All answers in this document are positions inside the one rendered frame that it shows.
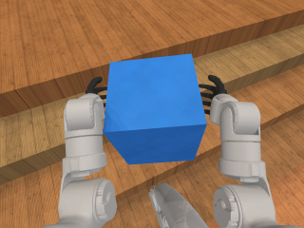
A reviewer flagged robot left hand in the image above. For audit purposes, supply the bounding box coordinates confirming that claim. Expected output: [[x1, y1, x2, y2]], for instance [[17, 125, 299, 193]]
[[85, 76, 107, 114]]

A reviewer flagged robot right thigh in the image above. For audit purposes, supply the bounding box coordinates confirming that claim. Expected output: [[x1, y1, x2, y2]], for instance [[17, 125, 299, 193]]
[[148, 183, 209, 228]]

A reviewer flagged carton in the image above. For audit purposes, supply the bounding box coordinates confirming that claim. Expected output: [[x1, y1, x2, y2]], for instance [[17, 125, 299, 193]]
[[103, 53, 207, 165]]

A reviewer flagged robot left forearm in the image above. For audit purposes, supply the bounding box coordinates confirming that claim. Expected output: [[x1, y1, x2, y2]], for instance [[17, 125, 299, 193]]
[[58, 93, 107, 216]]

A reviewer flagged robot right hand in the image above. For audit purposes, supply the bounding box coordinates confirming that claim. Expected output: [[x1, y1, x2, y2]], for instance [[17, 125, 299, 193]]
[[199, 75, 227, 115]]

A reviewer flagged robot right shin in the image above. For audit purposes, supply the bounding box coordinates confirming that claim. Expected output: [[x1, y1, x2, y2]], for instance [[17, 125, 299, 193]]
[[156, 211, 169, 228]]

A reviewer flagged right robot upper arm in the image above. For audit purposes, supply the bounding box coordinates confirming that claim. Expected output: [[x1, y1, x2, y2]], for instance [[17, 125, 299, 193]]
[[213, 184, 302, 228]]

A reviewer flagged robot right forearm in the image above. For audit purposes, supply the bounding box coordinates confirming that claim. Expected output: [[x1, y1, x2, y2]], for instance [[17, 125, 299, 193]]
[[209, 93, 276, 213]]

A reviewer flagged left robot upper arm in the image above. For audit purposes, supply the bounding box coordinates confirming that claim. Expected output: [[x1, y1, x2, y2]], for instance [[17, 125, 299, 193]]
[[41, 178, 117, 228]]

